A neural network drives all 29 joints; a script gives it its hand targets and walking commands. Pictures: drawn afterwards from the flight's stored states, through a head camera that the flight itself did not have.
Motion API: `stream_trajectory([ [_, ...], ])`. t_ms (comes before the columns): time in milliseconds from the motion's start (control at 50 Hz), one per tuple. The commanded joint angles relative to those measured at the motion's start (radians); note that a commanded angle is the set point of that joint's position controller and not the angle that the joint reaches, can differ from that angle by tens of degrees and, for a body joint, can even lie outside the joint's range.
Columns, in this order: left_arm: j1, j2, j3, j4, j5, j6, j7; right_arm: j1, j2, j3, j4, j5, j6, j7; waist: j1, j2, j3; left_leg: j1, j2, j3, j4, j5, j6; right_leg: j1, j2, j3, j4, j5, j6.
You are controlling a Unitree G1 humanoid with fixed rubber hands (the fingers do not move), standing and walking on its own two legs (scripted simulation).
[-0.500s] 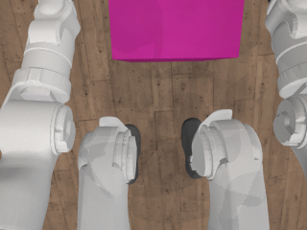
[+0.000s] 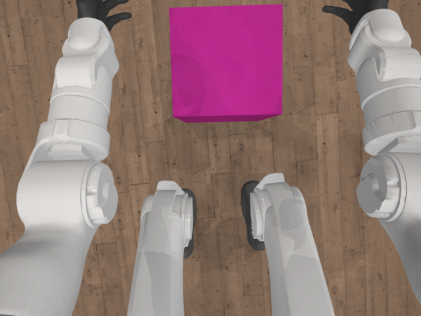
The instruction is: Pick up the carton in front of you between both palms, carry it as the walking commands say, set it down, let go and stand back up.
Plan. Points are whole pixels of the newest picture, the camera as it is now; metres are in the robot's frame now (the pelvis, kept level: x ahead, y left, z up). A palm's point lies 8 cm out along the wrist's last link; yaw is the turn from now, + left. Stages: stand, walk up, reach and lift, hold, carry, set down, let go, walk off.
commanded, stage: set down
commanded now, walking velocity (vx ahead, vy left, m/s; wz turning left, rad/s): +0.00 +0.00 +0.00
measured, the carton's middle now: (223, 76) +0.53 -0.04 -0.35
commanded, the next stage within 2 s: let go in 0.50 s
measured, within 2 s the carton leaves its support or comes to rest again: neither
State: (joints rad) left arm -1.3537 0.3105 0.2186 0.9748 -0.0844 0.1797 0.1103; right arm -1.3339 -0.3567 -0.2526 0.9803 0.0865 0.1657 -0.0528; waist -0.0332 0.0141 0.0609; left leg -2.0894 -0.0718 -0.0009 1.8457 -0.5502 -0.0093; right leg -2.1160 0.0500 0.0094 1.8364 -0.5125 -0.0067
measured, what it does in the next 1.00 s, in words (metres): rises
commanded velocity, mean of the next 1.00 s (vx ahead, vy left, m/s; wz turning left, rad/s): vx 0.00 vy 0.00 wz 0.00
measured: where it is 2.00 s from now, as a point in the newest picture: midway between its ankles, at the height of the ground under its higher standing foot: (219, 230)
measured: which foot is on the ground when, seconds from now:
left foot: down 0.00-1.00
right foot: down 0.00-1.00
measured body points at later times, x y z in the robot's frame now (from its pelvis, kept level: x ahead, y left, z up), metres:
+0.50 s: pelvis +0.03 +0.00 +0.14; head +0.34 -0.02 +0.46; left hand +0.57 +0.16 +0.04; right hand +0.55 -0.24 +0.04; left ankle +0.09 +0.11 -0.44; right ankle +0.10 -0.11 -0.44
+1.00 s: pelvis +0.09 -0.01 +0.25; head +0.30 -0.01 +0.65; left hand +0.45 +0.20 +0.14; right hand +0.43 -0.25 +0.14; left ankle +0.09 +0.11 -0.44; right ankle +0.10 -0.11 -0.44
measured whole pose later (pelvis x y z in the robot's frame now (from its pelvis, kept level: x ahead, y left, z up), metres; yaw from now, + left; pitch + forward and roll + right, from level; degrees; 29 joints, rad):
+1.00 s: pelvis +0.09 -0.01 +0.25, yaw -1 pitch +33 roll +1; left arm -0.43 0.18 0.18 0.64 0.05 0.06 0.00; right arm -0.43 -0.22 -0.20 0.65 -0.03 0.05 0.06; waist -0.02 0.00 -0.09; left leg -1.04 -0.05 -0.05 0.77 -0.30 0.00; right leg -1.06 0.05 0.04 0.77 -0.28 -0.02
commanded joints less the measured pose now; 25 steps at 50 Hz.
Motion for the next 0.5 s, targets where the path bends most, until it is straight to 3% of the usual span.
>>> stream_trajectory([
  [0,-0.247,0.117,0.006,-0.161,0.0,-0.006,-0.001,-0.237,-0.143,-0.016,-0.165,-0.002,-0.004,0.005,-0.02,-0.004,-1.213,0.58,-0.022,0.05,-0.21,0.3,-0.016,0.743,0.017,-0.043,-0.202,0.377,0.028],
  [140,-0.186,0.113,0.014,-0.228,0.003,0.02,-0.013,-0.181,-0.137,-0.02,-0.231,0.0,0.025,0.025,-0.014,-0.012,-1.259,0.677,-0.027,0.049,-0.344,0.36,-0.017,0.878,0.022,-0.035,-0.33,0.454,0.031],
  [480,-0.041,0.046,0.074,-0.187,0.083,-0.029,-0.064,-0.044,-0.072,-0.084,-0.176,-0.082,-0.031,0.07,-0.006,-0.007,-1.098,0.907,-0.006,0.013,-0.71,0.457,-0.032,1.053,0.006,-0.011,-0.696,0.521,0.04],
])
